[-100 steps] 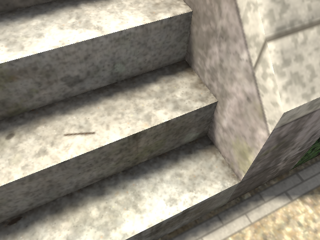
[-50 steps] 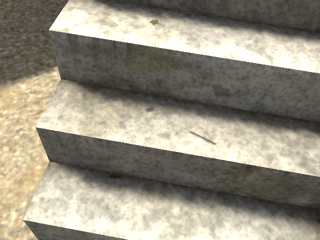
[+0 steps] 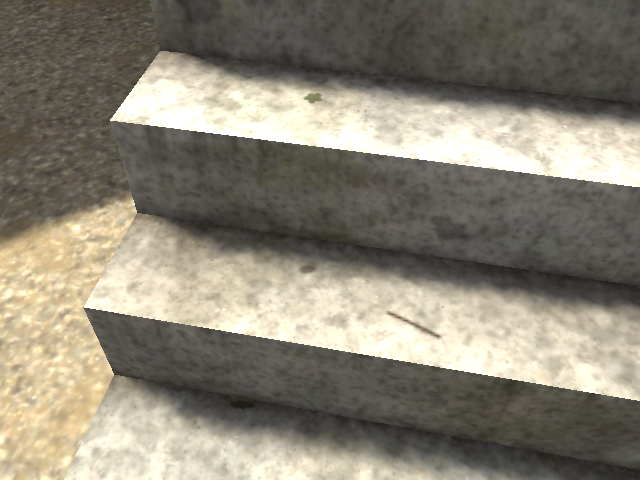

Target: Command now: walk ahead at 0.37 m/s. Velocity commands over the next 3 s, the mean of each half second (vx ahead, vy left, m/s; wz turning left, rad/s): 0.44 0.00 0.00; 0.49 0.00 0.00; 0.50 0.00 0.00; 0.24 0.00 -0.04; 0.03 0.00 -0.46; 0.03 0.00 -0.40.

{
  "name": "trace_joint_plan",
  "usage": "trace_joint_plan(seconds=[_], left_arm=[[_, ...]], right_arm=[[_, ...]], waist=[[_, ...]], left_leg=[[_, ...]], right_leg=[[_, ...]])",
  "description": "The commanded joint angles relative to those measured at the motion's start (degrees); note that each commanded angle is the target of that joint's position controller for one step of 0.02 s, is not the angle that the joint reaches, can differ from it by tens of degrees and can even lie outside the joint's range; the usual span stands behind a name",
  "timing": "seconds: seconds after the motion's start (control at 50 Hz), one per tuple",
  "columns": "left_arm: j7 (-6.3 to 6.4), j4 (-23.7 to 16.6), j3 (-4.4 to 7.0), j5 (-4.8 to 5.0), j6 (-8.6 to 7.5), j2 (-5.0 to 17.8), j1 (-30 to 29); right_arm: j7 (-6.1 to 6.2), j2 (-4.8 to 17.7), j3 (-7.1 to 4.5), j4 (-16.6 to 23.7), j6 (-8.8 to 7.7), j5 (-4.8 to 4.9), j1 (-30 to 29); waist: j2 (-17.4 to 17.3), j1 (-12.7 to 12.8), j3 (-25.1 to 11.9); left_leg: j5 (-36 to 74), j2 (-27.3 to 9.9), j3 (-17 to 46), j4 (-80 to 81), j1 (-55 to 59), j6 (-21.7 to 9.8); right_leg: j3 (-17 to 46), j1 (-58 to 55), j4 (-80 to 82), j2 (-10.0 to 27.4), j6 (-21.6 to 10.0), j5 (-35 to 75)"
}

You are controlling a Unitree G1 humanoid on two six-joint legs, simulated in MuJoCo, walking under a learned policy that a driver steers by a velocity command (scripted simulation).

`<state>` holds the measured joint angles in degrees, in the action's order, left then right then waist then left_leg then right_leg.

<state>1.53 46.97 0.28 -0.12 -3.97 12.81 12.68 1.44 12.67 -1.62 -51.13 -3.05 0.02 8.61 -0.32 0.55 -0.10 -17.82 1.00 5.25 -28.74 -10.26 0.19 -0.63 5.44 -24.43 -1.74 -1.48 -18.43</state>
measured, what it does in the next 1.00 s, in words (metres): climbs: right foot, then left foot 0.21 m higher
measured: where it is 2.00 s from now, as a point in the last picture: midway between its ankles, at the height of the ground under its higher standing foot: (301, 304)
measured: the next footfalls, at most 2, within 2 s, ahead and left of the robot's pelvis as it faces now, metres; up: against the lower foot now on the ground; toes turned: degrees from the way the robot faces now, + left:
right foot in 0.38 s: +0.12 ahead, -0.12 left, +0.00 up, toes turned -2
left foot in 0.98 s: +0.45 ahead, +0.12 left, +0.22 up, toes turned +8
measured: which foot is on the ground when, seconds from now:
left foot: down 0.00-0.40, up 0.42-0.96, down 0.98-1.00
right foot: down 0.00-0.12, up 0.14-0.36, down 0.38-1.00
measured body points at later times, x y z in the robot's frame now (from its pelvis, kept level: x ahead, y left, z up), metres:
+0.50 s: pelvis +0.07 -0.04 +0.00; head +0.07 -0.06 +0.45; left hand +0.16 +0.22 -0.11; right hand +0.16 -0.30 -0.14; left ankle +0.00 +0.10 -0.63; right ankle +0.08 -0.12 -0.74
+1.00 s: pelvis +0.26 +0.02 +0.02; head +0.32 +0.01 +0.47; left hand +0.14 +0.23 -0.11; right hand +0.54 -0.11 -0.05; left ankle +0.42 +0.11 -0.53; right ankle +0.09 -0.12 -0.72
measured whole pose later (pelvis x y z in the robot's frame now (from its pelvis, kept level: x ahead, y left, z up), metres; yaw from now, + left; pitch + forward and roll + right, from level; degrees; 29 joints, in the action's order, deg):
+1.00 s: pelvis +0.26 +0.02 +0.02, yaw +2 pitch +4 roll +3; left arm 1.0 63.5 -0.4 2.0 -3.9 8.1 28.1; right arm 1.0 4.1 4.1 -34.1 -0.4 -1.4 -4.8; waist 1.2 2.7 2.6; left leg -25.6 -2.8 -11.8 -84.6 -63.5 -8.2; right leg -3.5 -5.1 -11.4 6.6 -0.9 -11.0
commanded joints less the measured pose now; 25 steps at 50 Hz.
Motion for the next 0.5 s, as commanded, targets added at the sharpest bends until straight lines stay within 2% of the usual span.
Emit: trace_joint_plan(seconds=[0.02, 0.06, 0.1, 0.12, 0.14, 0.16, 0.18, 0.2, 0.22, 0.24, 0.28, 0.3, 0.32, 0.34, 0.36, 0.38, 0.4, 0.42, 0.44, 0.46, 0.48, 0.5], left_arm=[[0.25, -4.2, 2.23, -0.01, -1.21, 8.5, -3.8], [0.05, -4.0, 1.88, -0.20, -1.30, 7.8, -4.2], [-0.10, -3.7, 1.26, 0.13, -1.23, 6.4, -5.4], [-0.15, -3.8, 0.89, 0.14, -1.27, 5.6, -6.6], [-0.20, -4.1, 0.61, 0.23, -1.27, 5.0, -7.9], [-0.14, -4.7, 0.52, 0.55, -1.15, 5.1, -9.6], [0.01, -5.3, 0.87, 1.23, -0.95, 6.6, -11.0], [0.10, -5.6, 1.23, 1.49, -0.72, 7.9, -10.8], [0.08, -5.8, 1.23, 1.13, -0.75, 7.9, -11.0], [-0.04, -6.0, 0.61, 0.55, -0.81, 6.2, -11.3], [-0.65, -4.9, -0.43, -0.30, -1.03, 3.7, -9.9], [-0.78, -4.3, -0.40, -0.35, -1.11, 3.9, -9.1], [-0.87, -2.6, -0.13, -0.95, -0.98, 4.5, -4.7], [-0.67, -1.3, 0.41, -1.23, -0.32, 5.6, -1.9], [-0.79, -1.3, 0.55, -1.14, 0.17, 5.9, -0.5], [-0.76, -0.9, 1.17, -1.20, 0.48, 7.6, 2.0], [-0.23, 0.2, 2.44, -1.21, 0.94, 13.1, 8.3], [-0.58, 2.0, 3.52, -1.65, 0.73, 16.5, 12.3], [-0.95, 1.8, 2.92, -1.10, 0.43, 12.9, 10.2], [-0.99, 2.1, 2.55, -0.61, 0.53, 10.7, 8.0], [-1.18, 2.1, 2.28, -0.67, 0.72, 9.6, 6.0], [-1.31, 2.3, 2.14, -0.79, 0.85, 9.1, 4.6]], right_arm=[[-0.54, 6.6, -1.43, 2.8, -2.05, 0.50, -3.3], [-0.62, 7.4, -1.96, 1.9, -1.64, 0.81, -0.9], [-0.65, 7.7, -2.36, 0.4, -0.87, 0.89, 2.7], [-0.52, 8.5, -2.73, -0.4, -0.59, 0.79, 5.1], [-0.47, 9.6, -3.00, -1.0, -0.53, 0.54, 6.3], [-0.59, 10.3, -3.07, -1.3, -0.91, 0.05, 6.4], [-0.67, 11.7, -3.43, -1.5, -1.50, -0.50, 6.2], [-0.62, 12.7, -3.86, -1.4, -1.88, -0.49, 5.2], [-0.41, 12.8, -3.92, -0.9, -1.82, -0.02, 3.0], [-0.11, 11.8, -3.63, -0.4, -1.42, 0.56, 0.7], [0.47, 11.7, -3.38, 0.6, -0.57, 0.73, -3.0], [0.60, 11.5, -3.24, 0.8, -0.37, 0.79, -3.6], [0.62, 12.0, -3.29, 0.8, -0.08, 1.15, -3.5], [0.48, 10.8, -2.94, 0.8, 0.26, 1.12, -2.9], [0.02, 8.3, -1.98, 1.0, 0.31, 1.07, -2.9], [-0.32, 5.6, -0.99, 1.3, 0.04, 0.60, -2.5], [-0.57, 3.2, 0.04, 2.8, -0.55, -0.87, -2.5], [-0.58, 3.9, -0.26, 1.8, -0.82, 0.61, 3.3], [-0.89, 9.2, -1.75, 0.0, -0.47, 2.00, 3.9], [-1.25, 8.9, -1.89, -0.1, -0.50, 2.17, 2.6], [-1.16, 7.2, -1.81, -0.6, -0.36, 1.71, 2.8], [-1.01, 6.1, -1.81, -0.9, -0.30, 1.20, 3.2]], waist=[[0.1, 0.1, -2.0], [-1.9, -0.9, -5.7], [-3.4, -2.7, -6.9], [-5.0, -3.7, -6.1], [-7.3, -4.4, -4.1], [-9.3, -4.7, -0.8], [-8.3, -4.9, 2.0], [-5.9, -4.0, 2.7], [-4.7, -3.0, 2.7], [-4.9, -2.4, 1.3], [-4.5, -0.9, -1.0], [-4.6, -0.3, -2.1], [-5.5, 1.4, -4.4], [-7.1, 2.6, -5.0], [-5.9, 3.8, -4.0], [-0.8, 5.0, -4.1], [12.7, 6.1, -5.1], [20.2, 4.1, -7.7], [11.0, 3.6, -2.0], [8.0, 2.7, 3.5], [5.0, 1.3, 6.0], [3.0, -0.1, 6.7]], left_leg=[[21.1, -0.6, 0.2, 2.3, -1.2, -2.3], [31.6, -1.2, 1.0, 1.1, 5.9, -3.7], [34.9, -3.0, 4.2, 1.8, 13.4, -6.6], [33.8, -5.6, 8.4, 4.0, 16.7, -9.1], [32.0, -10.1, 14.4, 7.7, 18.0, -12.3], [31.3, -15.2, 20.4, 11.9, 17.8, -15.7], [30.6, -19.0, 23.3, 14.2, 17.3, -17.9], [28.3, -19.5, 21.6, 15.1, 16.2, -17.4], [26.5, -18.1, 18.3, 16.0, 14.3, -15.5], [27.5, -16.1, 15.0, 16.2, 12.3, -13.7], [31.9, -12.3, 8.4, 16.3, 5.2, -11.4], [33.2, -11.2, 6.9, 15.8, 3.4, -10.6], [35.2, -10.4, 5.6, 14.1, 1.2, -10.3], [34.1, -8.7, 3.5, 11.0, -0.5, -9.1], [33.2, -7.2, 1.9, 6.1, -2.5, -7.8], [27.3, -4.4, 0.3, -2.3, -5.6, -5.5], [6.9, 0.0, -1.8, -18.8, -16.6, -1.7], [-16.3, 1.3, -2.3, -32.8, -22.4, 0.1], [-16.5, -2.1, -1.0, -46.1, -28.2, 0.0], [-11.8, -3.8, -1.6, -52.4, -34.4, -1.0], [-7.8, -4.5, -2.6, -56.5, -36.3, -1.1], [-3.6, -5.3, -2.6, -57.8, -37.3, -0.9]], right_leg=[[5.6, -3.7, 2.0, 5.8, -3.8, 27.0], [1.7, -0.6, -2.4, 3.2, -1.1, 29.5], [-0.4, 6.7, -6.8, 1.6, 1.1, 22.4], [-1.0, 12.1, -10.1, 0.8, 1.9, 15.7], [-0.8, 17.5, -13.6, 0.5, 2.2, 5.4], [0.4, 23.2, -18.3, 1.0, 2.2, -11.1], [2.1, 28.1, -23.7, 2.9, 2.1, -17.7], [2.9, 29.7, -25.0, 4.8, 2.0, -17.4], [2.8, 28.5, -22.6, 6.0, 2.0, -14.7], [1.6, 25.0, -20.1, 5.9, 2.4, -11.8], [-1.3, 14.0, -13.9, 4.1, 3.4, -2.3], [-2.1, 9.4, -10.7, 3.1, 3.5, 3.9], [-3.0, 2.4, -8.7, 1.4, 2.9, 10.2], [-4.3, -1.1, -8.4, 0.0, 2.3, 8.9], [-4.2, -3.0, -5.3, -0.1, 1.1, 7.8], [-1.4, -6.8, -0.3, 1.6, -0.2, 10.3], [15.3, -14.8, 6.3, 13.2, -3.4, 22.2], [34.4, -12.2, 14.4, 25.7, -13.4, 9.6], [36.0, -8.2, 16.0, 25.5, -16.1, -9.8], [30.9, -4.1, 16.7, 23.0, -14.8, -18.1], [26.9, -0.9, 17.1, 20.1, -13.0, -17.4], [23.0, 1.6, 17.3, 18.1, -11.7, -13.2]])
